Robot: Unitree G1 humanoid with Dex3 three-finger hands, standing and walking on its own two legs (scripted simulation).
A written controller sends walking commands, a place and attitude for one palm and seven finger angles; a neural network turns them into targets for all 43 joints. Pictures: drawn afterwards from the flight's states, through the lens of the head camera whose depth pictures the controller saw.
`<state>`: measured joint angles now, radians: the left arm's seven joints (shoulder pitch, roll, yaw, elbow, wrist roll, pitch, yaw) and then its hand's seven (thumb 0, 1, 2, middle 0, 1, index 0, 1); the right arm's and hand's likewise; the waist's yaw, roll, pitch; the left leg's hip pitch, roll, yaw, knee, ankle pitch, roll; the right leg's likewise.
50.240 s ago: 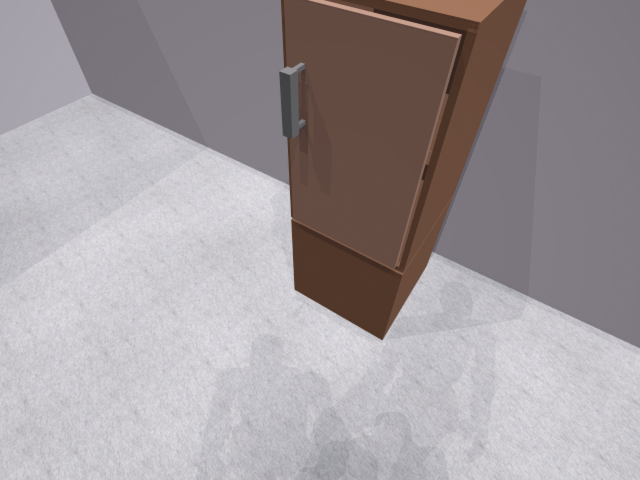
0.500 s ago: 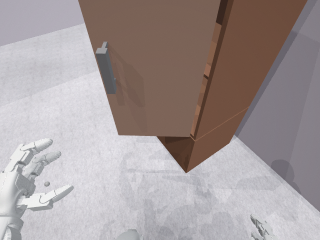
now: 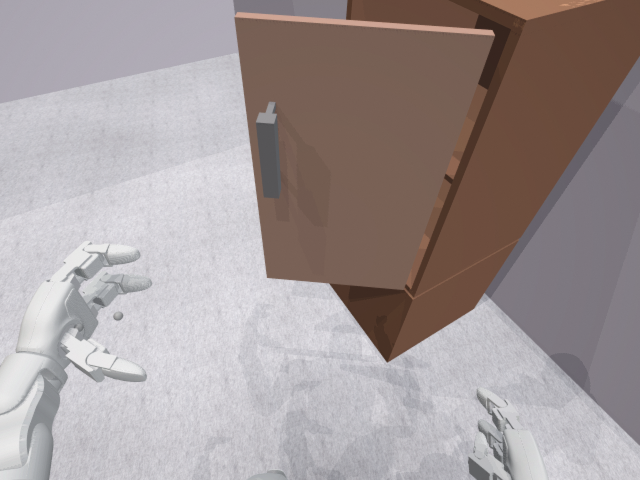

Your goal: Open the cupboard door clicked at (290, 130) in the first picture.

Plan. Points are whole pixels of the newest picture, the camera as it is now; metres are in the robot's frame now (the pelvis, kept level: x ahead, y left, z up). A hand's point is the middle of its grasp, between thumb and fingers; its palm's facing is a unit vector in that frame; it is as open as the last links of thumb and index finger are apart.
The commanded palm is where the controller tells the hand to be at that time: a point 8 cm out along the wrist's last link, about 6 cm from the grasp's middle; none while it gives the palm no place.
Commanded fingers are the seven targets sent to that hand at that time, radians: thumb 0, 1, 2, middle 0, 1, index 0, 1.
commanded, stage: raise the hand with hooked fingers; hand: left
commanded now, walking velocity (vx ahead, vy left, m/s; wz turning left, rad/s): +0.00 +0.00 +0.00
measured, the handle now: (272, 150) +0.58 +0.13 +0.09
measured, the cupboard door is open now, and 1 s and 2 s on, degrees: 54 54 54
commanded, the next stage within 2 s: move the hooked fingers beside the handle in 0.70 s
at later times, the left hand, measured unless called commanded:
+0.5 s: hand (123, 283) +0.30 +0.26 +0.10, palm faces +0.04 -1.00 -0.02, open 14.0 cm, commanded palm +0.26 +0.30 +0.11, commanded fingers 0.00 -0.50 0.30 -0.30 -1.20 -0.30 -1.20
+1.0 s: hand (154, 262) +0.33 +0.23 +0.11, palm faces +0.04 -1.00 -0.02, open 14.0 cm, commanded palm +0.30 +0.28 +0.11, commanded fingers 0.00 -0.50 0.30 -0.30 -1.20 -0.30 -1.20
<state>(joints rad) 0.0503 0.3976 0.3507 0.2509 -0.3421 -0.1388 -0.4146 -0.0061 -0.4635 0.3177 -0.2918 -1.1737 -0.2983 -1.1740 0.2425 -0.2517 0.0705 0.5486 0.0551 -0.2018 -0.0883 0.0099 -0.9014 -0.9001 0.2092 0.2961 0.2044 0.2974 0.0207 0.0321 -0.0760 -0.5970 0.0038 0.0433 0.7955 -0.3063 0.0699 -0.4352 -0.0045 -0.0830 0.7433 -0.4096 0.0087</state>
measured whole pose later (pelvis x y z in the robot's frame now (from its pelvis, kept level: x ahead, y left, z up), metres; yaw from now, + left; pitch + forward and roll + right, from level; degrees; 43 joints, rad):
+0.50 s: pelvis +0.00 -0.02 +0.01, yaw +0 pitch +5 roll -2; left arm -0.05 0.42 0.42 0.34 -0.35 -0.16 -0.46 -0.01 -0.50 0.30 -0.30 -1.20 -0.30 -1.20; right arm 0.30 -0.28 0.05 0.59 0.05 -0.20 -0.09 0.01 -0.90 -0.90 0.21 0.30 0.20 0.30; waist 0.00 0.02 -0.05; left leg -0.53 0.01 0.04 0.71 -0.27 0.05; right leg -0.38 0.01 -0.08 0.67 -0.38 -0.01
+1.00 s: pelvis +0.01 -0.04 +0.01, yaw +0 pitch +6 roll -1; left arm -0.19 0.43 0.41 0.48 -0.34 -0.17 -0.47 -0.01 -0.50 0.30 -0.30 -1.20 -0.30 -1.20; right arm 0.26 -0.29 0.05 0.60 0.06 -0.17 -0.10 0.01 -0.90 -0.90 0.21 0.30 0.20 0.30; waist 0.01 0.03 -0.05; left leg -0.55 0.03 0.02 0.73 -0.29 0.02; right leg -0.40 0.03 -0.09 0.71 -0.41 -0.04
